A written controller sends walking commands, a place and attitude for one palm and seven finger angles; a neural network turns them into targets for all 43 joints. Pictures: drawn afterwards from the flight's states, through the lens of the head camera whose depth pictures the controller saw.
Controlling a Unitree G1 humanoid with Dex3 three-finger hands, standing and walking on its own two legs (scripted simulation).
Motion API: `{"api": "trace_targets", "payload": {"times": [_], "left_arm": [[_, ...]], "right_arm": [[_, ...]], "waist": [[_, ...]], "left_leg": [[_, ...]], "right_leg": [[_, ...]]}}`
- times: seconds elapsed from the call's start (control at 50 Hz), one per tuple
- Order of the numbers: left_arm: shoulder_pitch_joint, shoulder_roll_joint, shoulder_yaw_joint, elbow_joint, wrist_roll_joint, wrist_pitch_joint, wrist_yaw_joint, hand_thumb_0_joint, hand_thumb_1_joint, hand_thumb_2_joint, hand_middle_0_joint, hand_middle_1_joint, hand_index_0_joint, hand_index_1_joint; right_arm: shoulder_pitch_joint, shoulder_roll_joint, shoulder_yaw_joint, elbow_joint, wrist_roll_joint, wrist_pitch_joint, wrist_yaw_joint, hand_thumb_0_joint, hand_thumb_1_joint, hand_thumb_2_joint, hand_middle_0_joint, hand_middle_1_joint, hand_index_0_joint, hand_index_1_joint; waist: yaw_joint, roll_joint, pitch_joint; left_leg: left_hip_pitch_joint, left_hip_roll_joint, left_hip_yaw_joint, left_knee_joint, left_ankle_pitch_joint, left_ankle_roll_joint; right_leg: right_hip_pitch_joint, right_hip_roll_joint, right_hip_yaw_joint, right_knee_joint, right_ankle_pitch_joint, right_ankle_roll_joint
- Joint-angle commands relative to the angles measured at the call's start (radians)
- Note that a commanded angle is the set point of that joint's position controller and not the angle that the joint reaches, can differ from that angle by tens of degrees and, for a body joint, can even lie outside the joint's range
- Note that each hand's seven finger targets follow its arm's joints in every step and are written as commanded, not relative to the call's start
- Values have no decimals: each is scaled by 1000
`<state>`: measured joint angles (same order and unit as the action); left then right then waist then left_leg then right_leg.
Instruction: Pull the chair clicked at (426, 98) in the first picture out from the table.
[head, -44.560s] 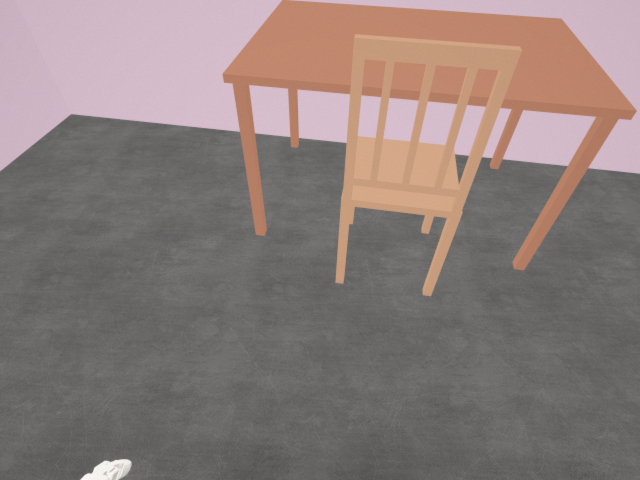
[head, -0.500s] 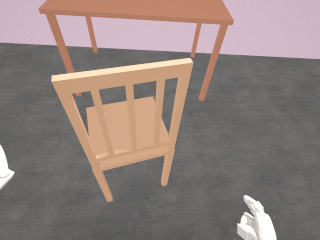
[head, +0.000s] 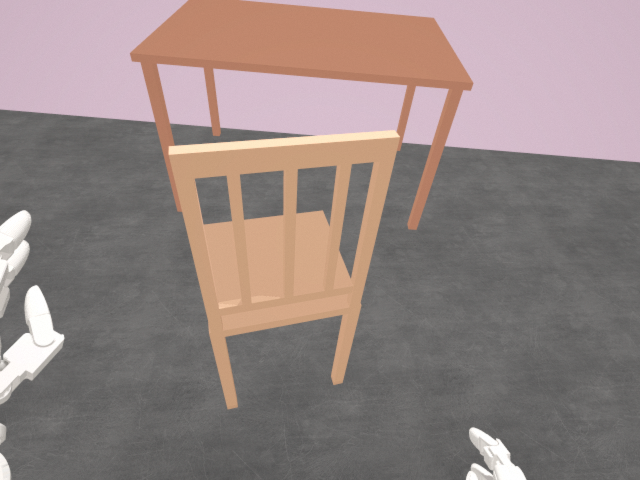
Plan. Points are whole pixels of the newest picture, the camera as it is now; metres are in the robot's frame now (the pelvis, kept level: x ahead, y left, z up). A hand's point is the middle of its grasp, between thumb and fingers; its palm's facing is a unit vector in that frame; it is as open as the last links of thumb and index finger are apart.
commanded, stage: stop stepping back and stand still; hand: left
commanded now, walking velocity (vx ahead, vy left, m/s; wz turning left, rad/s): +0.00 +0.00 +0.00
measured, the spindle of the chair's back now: (289, 240) +0.57 +0.08 -0.07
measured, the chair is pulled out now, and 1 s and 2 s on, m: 0.66 0.66 0.66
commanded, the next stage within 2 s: let the arm hang, fingers relaxed in 0.10 s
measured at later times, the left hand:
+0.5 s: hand out of the picture +0.05 +0.18 -0.18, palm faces +0.03 -0.99 -0.14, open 7.2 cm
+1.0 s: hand out of the picture -0.01 +0.14 -0.17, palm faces +0.07 -0.98 -0.19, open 7.4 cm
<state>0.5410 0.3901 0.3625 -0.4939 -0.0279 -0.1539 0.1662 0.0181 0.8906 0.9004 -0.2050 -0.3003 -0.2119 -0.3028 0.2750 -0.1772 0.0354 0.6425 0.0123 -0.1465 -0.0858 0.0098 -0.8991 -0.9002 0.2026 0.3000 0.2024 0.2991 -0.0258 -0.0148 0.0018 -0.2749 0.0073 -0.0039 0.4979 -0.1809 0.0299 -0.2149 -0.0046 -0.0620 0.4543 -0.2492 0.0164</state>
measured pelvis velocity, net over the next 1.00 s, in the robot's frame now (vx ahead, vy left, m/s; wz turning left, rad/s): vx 0.04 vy -0.02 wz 0.03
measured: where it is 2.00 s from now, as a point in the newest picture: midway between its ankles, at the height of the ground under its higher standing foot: outside the picture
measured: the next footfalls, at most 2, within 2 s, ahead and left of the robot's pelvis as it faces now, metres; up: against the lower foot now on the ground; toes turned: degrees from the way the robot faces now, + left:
none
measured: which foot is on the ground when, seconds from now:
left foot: down 0.00-1.00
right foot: down 0.00-1.00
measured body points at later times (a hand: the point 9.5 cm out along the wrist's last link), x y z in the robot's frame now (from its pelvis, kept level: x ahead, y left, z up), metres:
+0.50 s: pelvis +0.00 +0.00 -0.02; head -0.01 +0.04 +0.43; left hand +0.05 +0.23 -0.17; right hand +0.04 -0.25 -0.14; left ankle +0.07 +0.10 -0.74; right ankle +0.05 -0.13 -0.74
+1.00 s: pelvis +0.04 -0.02 +0.00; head +0.05 -0.03 +0.45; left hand -0.02 +0.19 -0.15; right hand +0.03 -0.22 -0.17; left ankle +0.07 +0.10 -0.74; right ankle +0.05 -0.13 -0.74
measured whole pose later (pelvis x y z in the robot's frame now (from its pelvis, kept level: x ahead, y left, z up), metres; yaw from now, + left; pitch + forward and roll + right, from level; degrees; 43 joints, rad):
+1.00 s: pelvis +0.04 -0.02 +0.00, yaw +2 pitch -1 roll +0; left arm 0.40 0.11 -0.02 1.10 0.01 0.00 0.04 0.01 0.91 0.90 -0.19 -0.30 -0.20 -0.30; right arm 0.35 -0.11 0.00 1.08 -0.02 -0.01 -0.03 0.01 -0.91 -0.90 0.20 0.30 0.20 0.30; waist 0.00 0.04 0.01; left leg -0.26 -0.02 -0.04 0.48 -0.21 0.01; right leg -0.22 0.02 -0.01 0.48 -0.25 -0.02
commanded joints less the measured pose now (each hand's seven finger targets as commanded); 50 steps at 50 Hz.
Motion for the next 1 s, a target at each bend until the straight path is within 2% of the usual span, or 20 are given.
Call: {"api": "trace_targets", "payload": {"times": [0.0, 0.08, 0.12, 0.16, 0.18, 0.2, 0.22, 0.24, 0.26, 0.32, 0.34, 0.4, 0.44, 0.46, 0.5, 0.54, 0.62, 0.72, 0.8, 0.98], "left_arm": [[-17, 204, 166, -219, 5, -84, 23, 0, 900, 900, -200, -300, -200, -300], [-48, 191, 159, -125, -3, -90, 13, 0, 900, 900, -200, -300, -200, -300], [-60, 188, 147, -98, -7, -91, 8, 0, 900, 900, -200, -300, -200, -300], [-96, 180, 131, -109, -8, -93, 7, 0, 900, 900, -200, -300, -200, -300], [-166, 39, -218, 593, 91, 80, -143, 0, 900, 900, -200, -300, -200, -300], [-133, -31, -214, 621, 73, 144, -166, 0, 900, 900, -200, -300, -200, -300], [-114, -66, -228, 628, 70, 165, -169, 0, 900, 900, -200, -300, -200, -300], [-145, -63, -238, 657, 68, 176, -171, 0, 900, 900, -200, -300, -200, -300], [-176, -46, -238, 702, 67, 180, -171, 0, 900, 900, -200, -300, -200, -300], [-216, -9, -255, 876, 75, 181, -166, 0, 900, 900, -200, -300, -200, -300], [-233, 6, -263, 933, 74, 178, -164, 0, 900, 900, -200, -300, -200, -300], [-290, 10, -291, 1084, 65, 185, -158, 0, 900, 900, -200, -300, -200, -300], [-275, -15, -307, 1168, 54, 183, -158, 0, 900, 900, -200, -300, -200, -300], [-222, -33, -313, 1214, 48, 181, -159, 0, 900, 900, -200, -300, -200, -300], [-111, -74, -310, 1312, 52, 180, -155, 0, 900, 900, -200, -300, -200, -300], [-75, -82, -322, 1387, 53, 181, -155, 0, 900, 900, -200, -300, -200, -300], [-75, -116, -346, 1471, 42, 163, -151, 0, 900, 900, -200, -300, -200, -300], [-67, -140, -358, 1532, 40, 156, -140, 0, 900, 900, -200, -300, -200, -300], [-54, -160, -364, 1562, 39, 154, -132, 0, 900, 900, -200, -300, -200, -300], [-72, -192, -366, 1577, 35, 140, -121, 0, 900, 900, -200, -300, -200, -300]], "right_arm": [[-134, -125, -58, -170, 6, -65, -3, 0, -900, -900, 200, 300, 200, 300], [-127, -125, -67, -155, 3, -56, -4, 0, -900, -900, 200, 300, 200, 300], [-119, -126, -71, -143, 2, -56, -3, 0, -900, -900, 200, 300, 200, 300], [-121, -134, -70, -129, 0, -58, -2, 0, -900, -900, 200, 300, 200, 300], [-79, -324, -127, 85, -19, -44, 87, 0, -900, -900, 200, 300, 200, 300], [-38, -234, -120, 86, -12, 12, 87, 0, -900, -900, 200, 300, 200, 300], [-50, -217, -111, 80, -16, 25, 81, 0, -900, -900, 200, 300, 200, 300], [-68, -241, -109, 78, -22, 46, 80, 0, -900, -900, 200, 300, 200, 300], [-80, -238, -100, 61, -33, 68, 79, 0, -900, -900, 200, 300, 200, 300], [-90, -210, -88, 72, -45, 105, 81, 0, -900, -900, 200, 300, 200, 300], [-63, -197, -86, 84, -44, 117, 85, 0, -900, -900, 200, 300, 200, 300], [45, -152, -83, 159, -44, 147, 87, 0, -900, -900, 200, 300, 200, 300], [80, -138, -75, 190, -46, 145, 85, 0, -900, -900, 200, 300, 200, 300], [67, -142, -71, 197, -47, 136, 81, 0, -900, -900, 200, 300, 200, 300], [26, -160, -79, 208, -46, 135, 71, 0, -900, -900, 200, 300, 200, 300], [32, -155, -83, 230, -38, 138, 65, 0, -900, -900, 200, 300, 200, 300], [122, -104, -78, 293, -28, 143, 58, 0, -900, -900, 200, 300, 200, 300], [191, -68, -73, 351, -26, 147, 56, 0, -900, -900, 200, 300, 200, 300], [208, -53, -68, 380, -24, 144, 54, 0, -900, -900, 200, 300, 200, 300], [177, -11, -51, 423, -21, 123, 47, 0, -900, -900, 200, 300, 200, 300]], "waist": [[21, 187, -10], [10, 54, 40], [4, -25, 38], [-2, -44, 0], [-52, 12, 39], [-15, 30, -38], [-10, 65, -33], [1, 49, -23], [13, 16, 8], [42, -145, 58], [29, -173, 57], [-18, -67, 64], [-23, 116, 62], [6, 233, 49], [61, 331, 24], [72, 311, 24], [44, 104, 42], [16, 16, 108], [13, -58, 107], [19, -29, 81]], "left_leg": [[-202, 113, -147, -272, -461, 20], [-118, 72, -95, -150, -361, 1], [-27, 49, -72, -52, -270, -6], [62, 42, -60, 34, -188, -5], [-52, 79, -150, 121, 126, 32], [-42, 93, -177, 18, 162, 33], [-65, 128, -201, -43, 127, 43], [-175, 166, -273, -110, -169, 60], [-250, 151, -309, -143, -327, 72], [-236, 51, -223, -82, -326, 47], [-174, 12, -181, -23, -281, 38], [-3, -17, -109, 114, -263, 13], [-29, 24, -181, -29, -288, 25], [-104, 68, -252, -173, -354, 36], [-197, 105, -312, -297, -480, 51], [-194, 101, -289, -300, -473, 56], [-117, 72, -215, -220, -343, 38], [-44, 52, -185, -157, -264, 37], [-23, 49, -158, -132, -194, 36], [34, 53, -114, -95, 85, 28]], "right_leg": [[136, -23, 49, -40, -139, -15], [-11, -62, 115, -169, -231, -34], [-105, -106, 165, -228, -260, -53], [-162, -138, 191, -235, -235, -67], [-213, -143, 92, 45, 111, -95], [-147, -94, 69, 70, 88, -75], [-127, -62, 46, 101, 3, -45], [-102, -52, 62, 145, -166, -46], [-77, -38, 79, 157, -203, -43], [-71, -80, 148, -12, -222, -76], [-125, -114, 195, -66, -274, -105], [-330, -163, 224, -137, -445, -137], [-287, -101, 176, -42, -351, -110], [-175, -45, 119, 31, -248, -75], [-13, 4, 65, 98, -137, -57], [19, 5, 60, 80, -99, -59], [4, -28, 108, -54, -80, -73], [-122, -60, 153, -119, -193, -92], [-120, -68, 163, -128, -178, -88], [-45, -77, 154, -84, 103, -81]]}}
